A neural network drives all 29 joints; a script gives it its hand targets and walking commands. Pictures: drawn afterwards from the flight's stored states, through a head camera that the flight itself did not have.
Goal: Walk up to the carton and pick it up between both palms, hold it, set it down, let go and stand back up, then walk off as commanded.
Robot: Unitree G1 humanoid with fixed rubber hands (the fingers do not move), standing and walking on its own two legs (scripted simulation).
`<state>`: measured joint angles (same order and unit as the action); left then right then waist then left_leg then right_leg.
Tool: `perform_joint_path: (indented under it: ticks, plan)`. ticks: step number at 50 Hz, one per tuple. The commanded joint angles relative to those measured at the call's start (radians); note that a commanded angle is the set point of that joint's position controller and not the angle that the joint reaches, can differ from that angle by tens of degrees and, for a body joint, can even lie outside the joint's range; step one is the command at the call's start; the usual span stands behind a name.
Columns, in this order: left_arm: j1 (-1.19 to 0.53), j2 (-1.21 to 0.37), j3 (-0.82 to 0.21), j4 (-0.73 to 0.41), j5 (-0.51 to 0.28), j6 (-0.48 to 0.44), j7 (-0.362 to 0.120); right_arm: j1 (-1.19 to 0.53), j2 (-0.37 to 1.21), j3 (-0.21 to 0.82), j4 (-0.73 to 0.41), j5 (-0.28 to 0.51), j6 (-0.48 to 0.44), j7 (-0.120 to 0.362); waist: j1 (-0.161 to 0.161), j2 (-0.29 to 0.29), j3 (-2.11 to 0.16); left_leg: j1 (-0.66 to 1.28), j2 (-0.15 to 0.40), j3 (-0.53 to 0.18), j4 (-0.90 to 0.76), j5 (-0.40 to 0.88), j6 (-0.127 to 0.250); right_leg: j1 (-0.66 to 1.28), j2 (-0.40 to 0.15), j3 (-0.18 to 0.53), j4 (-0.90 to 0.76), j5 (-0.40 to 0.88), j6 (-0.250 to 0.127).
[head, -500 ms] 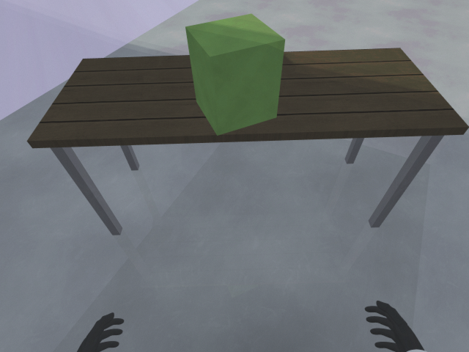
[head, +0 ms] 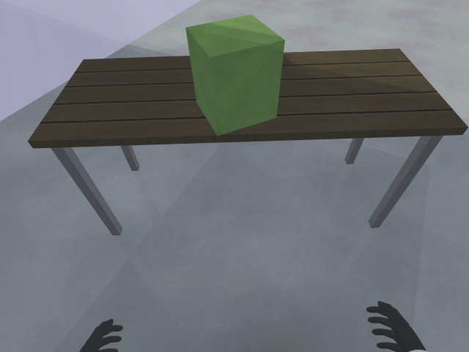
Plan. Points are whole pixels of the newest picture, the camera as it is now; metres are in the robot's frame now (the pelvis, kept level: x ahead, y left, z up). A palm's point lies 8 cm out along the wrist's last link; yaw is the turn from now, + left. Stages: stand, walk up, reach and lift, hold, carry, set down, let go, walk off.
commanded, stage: stand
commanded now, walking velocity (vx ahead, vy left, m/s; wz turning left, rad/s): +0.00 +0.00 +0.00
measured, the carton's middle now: (234, 75) +0.86 +0.02 +0.02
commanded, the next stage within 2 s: walk up in 1.78 s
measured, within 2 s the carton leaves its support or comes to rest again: neither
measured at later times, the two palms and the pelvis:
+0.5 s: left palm out of the picture +0.10 +0.29 -0.09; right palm out of the picture +0.12 -0.27 -0.08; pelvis -0.02 +0.00 +0.00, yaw +0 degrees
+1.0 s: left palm out of the picture +0.07 +0.29 -0.10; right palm out of the picture +0.09 -0.27 -0.09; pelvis -0.03 +0.00 +0.00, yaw +0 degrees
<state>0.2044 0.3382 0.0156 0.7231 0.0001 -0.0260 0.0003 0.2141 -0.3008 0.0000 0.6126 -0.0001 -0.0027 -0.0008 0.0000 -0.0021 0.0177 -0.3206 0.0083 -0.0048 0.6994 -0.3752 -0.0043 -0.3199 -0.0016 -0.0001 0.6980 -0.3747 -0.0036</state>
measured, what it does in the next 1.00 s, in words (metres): stands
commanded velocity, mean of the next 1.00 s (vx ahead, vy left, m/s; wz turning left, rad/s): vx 0.00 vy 0.00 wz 0.00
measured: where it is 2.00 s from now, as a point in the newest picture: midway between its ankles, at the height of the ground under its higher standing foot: outside the picture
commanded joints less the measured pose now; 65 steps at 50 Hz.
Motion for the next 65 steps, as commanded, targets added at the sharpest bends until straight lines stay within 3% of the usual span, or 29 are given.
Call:
perform_joint_path:
  ticks: [1, 45, 65]
  plan:
    - [-0.065, 0.198, 0.067, -0.06, 0.026, -0.039, 0.007, -0.053, -0.229, -0.087, 0.004, -0.026, -0.055, -0.013, -0.002, 0.003, -0.111, 0.067, 0.071, -0.079, -0.085, 0.305, 0.075, 0.056, -0.095, 0.088, -0.099, 0.307, -0.074]
    - [-0.101, 0.208, 0.048, 0.074, 0.023, -0.034, -0.004, -0.075, -0.244, -0.075, 0.131, -0.025, -0.053, -0.004, 0.001, 0.016, -0.007, 0.027, 0.078, -0.129, -0.216, 0.09, 0.072, 0.002, -0.096, 0.132, -0.224, 0.069, -0.069]
    - [-0.105, 0.213, 0.044, 0.121, 0.02, -0.031, -0.005, -0.078, -0.244, -0.066, 0.171, -0.02, -0.052, -0.004, -0.002, 0.014, -0.004, 0.032, 0.082, -0.13, -0.234, 0.116, 0.069, 0.026, -0.1, 0.134, -0.236, 0.108, -0.064]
